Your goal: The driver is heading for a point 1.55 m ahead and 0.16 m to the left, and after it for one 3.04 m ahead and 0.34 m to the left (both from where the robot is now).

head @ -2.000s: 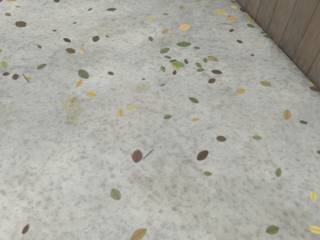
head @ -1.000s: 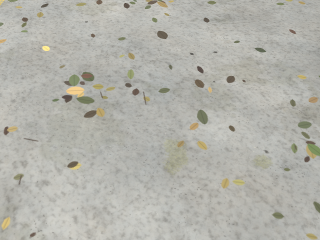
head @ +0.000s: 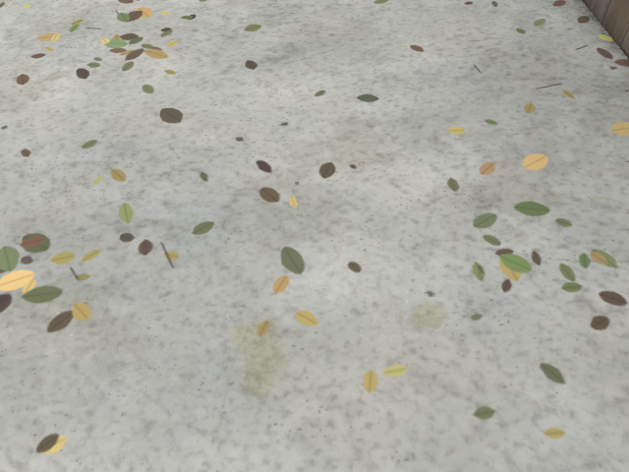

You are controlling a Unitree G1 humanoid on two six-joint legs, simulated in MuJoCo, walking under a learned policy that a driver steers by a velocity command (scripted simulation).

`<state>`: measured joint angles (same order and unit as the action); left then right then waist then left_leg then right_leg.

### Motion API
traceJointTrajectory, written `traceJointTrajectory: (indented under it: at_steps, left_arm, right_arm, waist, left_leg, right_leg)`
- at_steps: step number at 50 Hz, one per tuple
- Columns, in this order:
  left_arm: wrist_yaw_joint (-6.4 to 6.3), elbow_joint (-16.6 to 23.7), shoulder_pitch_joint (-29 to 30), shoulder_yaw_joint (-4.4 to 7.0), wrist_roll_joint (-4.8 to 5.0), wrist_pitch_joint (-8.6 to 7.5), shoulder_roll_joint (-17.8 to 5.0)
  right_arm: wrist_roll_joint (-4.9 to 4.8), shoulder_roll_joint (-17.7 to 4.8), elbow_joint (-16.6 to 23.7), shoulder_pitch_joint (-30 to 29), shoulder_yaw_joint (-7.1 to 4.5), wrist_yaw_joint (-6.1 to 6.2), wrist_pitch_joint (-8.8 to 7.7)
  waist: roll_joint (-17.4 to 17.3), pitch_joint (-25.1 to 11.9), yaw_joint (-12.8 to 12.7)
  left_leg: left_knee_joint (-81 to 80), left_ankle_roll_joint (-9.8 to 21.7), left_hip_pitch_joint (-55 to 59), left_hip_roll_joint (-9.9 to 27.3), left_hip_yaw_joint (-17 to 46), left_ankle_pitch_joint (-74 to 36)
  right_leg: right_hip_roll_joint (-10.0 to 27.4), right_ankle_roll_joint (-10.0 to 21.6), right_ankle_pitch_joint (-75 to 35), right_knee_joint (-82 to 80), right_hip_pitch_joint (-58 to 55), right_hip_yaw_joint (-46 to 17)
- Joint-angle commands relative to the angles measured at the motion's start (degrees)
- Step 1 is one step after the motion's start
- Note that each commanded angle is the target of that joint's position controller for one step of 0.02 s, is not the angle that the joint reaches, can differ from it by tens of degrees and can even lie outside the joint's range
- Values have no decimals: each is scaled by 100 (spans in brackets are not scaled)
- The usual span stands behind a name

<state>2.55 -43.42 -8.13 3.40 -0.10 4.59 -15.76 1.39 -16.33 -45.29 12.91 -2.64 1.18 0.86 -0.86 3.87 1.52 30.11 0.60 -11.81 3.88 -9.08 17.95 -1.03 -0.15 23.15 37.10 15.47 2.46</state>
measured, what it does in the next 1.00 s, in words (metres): walks ahead: right foot, then left foot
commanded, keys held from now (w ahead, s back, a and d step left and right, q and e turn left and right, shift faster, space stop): e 0.20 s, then no key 0.14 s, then q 0.16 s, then w+q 0.50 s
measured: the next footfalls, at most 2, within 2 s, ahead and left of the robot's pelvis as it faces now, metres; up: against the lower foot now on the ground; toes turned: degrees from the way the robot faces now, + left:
right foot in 0.02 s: +0.02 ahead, -0.10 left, +0.00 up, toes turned -3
left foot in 0.50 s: +0.07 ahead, +0.09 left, +0.00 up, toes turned -12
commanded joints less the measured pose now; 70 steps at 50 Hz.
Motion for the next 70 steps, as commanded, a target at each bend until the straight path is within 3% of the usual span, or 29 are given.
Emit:
traceJointTrajectory:
  at_steps: [1, 2, 3, 4, 6, 7, 10, 17, 23, 25, 26, 28, 30, 35, 38, 40, 41, 42, 43, 45, 47, 56, 60, 62, 63, 64, 65, 67, 70]
  left_arm:
    - [-106, 294, -433, 156, -106, -198, -635]
    - [-165, 358, -580, 282, -161, -290, -1310]
    - [-153, 286, -1032, 435, -42, -305, -1784]
    - [-161, 242, -1077, 374, 11, -299, -1453]
    - [-235, 363, -300, 225, -13, -248, -983]
    - [-276, 409, -167, 205, 24, -245, -917]
    - [-254, 377, -350, 220, 21, -271, -975]
    - [-291, 218, -662, 154, -98, -312, -918]
    - [-375, -2, -303, -100, -150, -360, -641]
    - [-424, -45, -432, -108, -125, -390, -691]
    - [-415, 16, -722, -111, -103, -397, -605]
    - [-430, 34, -325, -103, -205, -376, -697]
    - [-307, 191, 105, -49, -197, -433, -750]
    - [-160, 211, 73, -112, -152, -644, -462]
    - [-216, 205, -141, -126, -76, -676, -421]
    - [-358, -17, -887, -83, -60, -716, -477]
    - [-458, -110, -1415, 26, -110, -760, -922]
    - [-512, -52, -1730, 174, -194, -756, -1649]
    - [-518, -74, -1337, 220, -281, -741, -1700]
    - [-437, 38, -830, 31, -181, -834, -913]
    - [-418, 5, -913, -28, -162, -931, -738]
    - [-315, -417, -1495, -70, -98, -978, -604]
    - [-443, -580, -1579, 1, -34, -899, -904]
    - [-445, -462, -1361, 9, 25, -889, -936]
    - [-383, -267, -1740, -109, -107, -887, -321]
    - [-397, -130, -2267, -76, -44, -795, -416]
    - [-412, -89, -1924, -30, -62, -726, -695]
    - [-404, 39, -1152, -65, -132, -717, -663]
    - [-368, 31, -1309, -70, -243, -423, -509]
  right_arm:
    - [-46, -968, 164, 211, -292, -9, -17]
    - [50, -517, 362, 386, -186, -40, 24]
    - [26, -422, 695, -266, -112, 60, 119]
    - [27, -609, 639, -326, -144, 75, 171]
    - [-76, -661, 475, -221, -176, 20, 122]
    - [-11, -745, 451, -155, -206, -2, 117]
    - [6, -679, 399, 7, -197, -59, 152]
    - [-34, -511, 440, -272, -126, -14, 221]
    - [-104, -256, 121, 21, 8, 1, 173]
    - [-12, -574, 137, 25, -13, 39, 32]
    - [-1, -1121, 195, -66, -103, 27, -19]
    - [-87, -1090, -29, 357, -197, -125, 24]
    - [15, -970, -108, 548, -211, -152, 42]
    - [-60, -928, -58, 296, -317, -143, -53]
    - [-57, -986, 24, 81, -408, -190, -48]
    - [-60, -875, 138, -206, -428, -184, -34]
    - [-92, -604, 274, -297, -368, -179, -94]
    - [-163, -9, 575, -366, -190, -209, -174]
    - [2, -405, 605, -531, -227, -205, -193]
    - [33, -581, 379, -235, -286, -333, -219]
    - [101, -531, 276, -120, -275, -449, -179]
    - [98, -20, 979, -1639, 35, -688, -155]
    - [148, -249, 798, -756, -8, -574, -196]
    - [264, -668, 331, 747, -193, -415, -322]
    - [202, -1147, 290, 810, -288, -307, -341]
    - [-10, -1645, 510, 1050, -429, -279, -293]
    - [-190, -1439, 566, 895, -482, -192, -182]
    - [-200, -712, 651, 9, -276, -96, -89]
    - [-118, -581, 564, -131, -225, -102, -102]
  waist:
    - [-259, -755, -303]
    - [1301, -835, -172]
    - [1660, -764, -583]
    - [852, -628, -537]
    - [610, -228, -159]
    - [736, -274, -116]
    - [598, -618, -113]
    - [746, -489, -329]
    - [623, -440, -101]
    - [105, -427, -98]
    - [-680, -567, -422]
    - [-1018, -264, -56]
    - [-1049, 178, 126]
    - [-674, -142, -57]
    - [-751, -291, -190]
    - [-429, -323, -629]
    - [266, -492, -850]
    - [1601, -824, -925]
    - [970, -154, -661]
    - [422, 273, -265]
    - [686, 145, -276]
    - [657, 333, -507]
    - [930, -401, -99]
    - [586, -1254, 616]
    - [-578, -1772, 215]
    - [-854, -2848, 103]
    - [-380, -2926, 323]
    - [16, -1306, 33]
    - [99, -815, -367]
  left_leg:
    - [761, 330, -54, 968, 435, -2181]
    - [2229, -90, -1520, 351, -16, 823]
    - [2981, -194, -2244, -386, 590, 2036]
    - [3460, -213, -2356, -166, 978, 1775]
    - [3251, -226, -2262, -49, 1144, 839]
    - [3189, -264, -2186, -73, 1115, 597]
    - [3143, -351, -1971, -228, 1071, 350]
    - [2005, -270, -1615, -293, 1039, 375]
    - [-142, 6, 316, -448, 889, -177]
    - [-1164, 147, 912, 65, 1723, -1271]
    - [-1205, 522, 956, 785, 2761, -1671]
    - [-1636, 1269, 491, 1096, 3646, 560]
    - [-2174, 1397, 254, 1060, 4022, 2101]
    - [-2044, 1267, 200, 442, 3374, 1036]
    - [-1748, 1134, -376, 200, 3265, 1005]
    - [-1085, 791, -1440, -204, 3083, 1318]
    - [-111, 503, -2477, -565, 2659, 1688]
    - [1619, 292, -3237, -1241, 1658, 1735]
    - [2412, 315, -3554, -728, 1652, 1088]
    - [2731, 275, -3350, -378, 1682, 212]
    - [3119, 155, -3221, -313, 1399, -274]
    - [1278, 70, -2694, -313, 401, -1291]
    - [424, 516, -1007, -929, 8, -1092]
    - [-433, 890, 1016, -825, 532, -2119]
    - [232, 1201, 2502, 803, 2136, -4797]
    - [417, 2204, 3361, 2032, 4327, -7523]
    - [-57, 2456, 3146, 1857, 3972, -6556]
    - [-800, 2031, 1342, 1145, 3145, -4607]
    - [-1072, 1561, -122, 500, 2449, -4547]
  right_leg:
    - [4, 277, -1321, -1801, -1021, -278]
    - [1588, 623, -2867, -2044, -1889, -2343]
    - [2372, 1642, -4671, -1792, -1544, -3206]
    - [2120, 1797, -4662, -1742, -1593, -2772]
    - [1343, 1403, -3939, -1836, -1155, -2015]
    - [1155, 1309, -4006, -1833, -1172, -1886]
    - [1002, 1295, -4163, -1771, -1241, -1844]
    - [1073, 1349, -3229, -1876, -1043, -2110]
    - [993, 1025, -2692, -1685, -232, -1806]
    - [736, 586, -2108, -1299, 58, -1671]
    - [57, 421, -824, -920, 297, -1087]
    - [-376, 348, 381, -193, 554, -323]
    - [-279, 288, 696, 784, 1182, -427]
    - [-209, 66, 233, 488, 899, -315]
    - [-336, 82, -4, -612, -88, -201]
    - [-299, 137, -861, -1785, -1646, -184]
    - [548, 265, -52, -2110, -2675, -1038]
    - [2267, 690, 2251, -3034, -2938, -3459]
    - [2628, 1069, 2605, -3245, -2017, -4011]
    - [1964, 938, 1558, -3179, -1567, -2815]
    - [1511, 787, 26, -3143, -1602, -1692]
    - [1190, 659, -4312, -2535, -1400, 333]
    - [1226, 429, -6973, -831, -1617, 650]
    - [1007, 230, -5203, 1529, -666, 790]
    - [439, 83, 634, 3318, 938, 764]
    - [-66, -51, 1627, 4894, 1662, -87]
    - [129, -94, 802, 5097, 2053, -555]
    - [499, -164, 55, 4305, 2196, -485]
    - [523, -251, 14, 3277, 1278, -444]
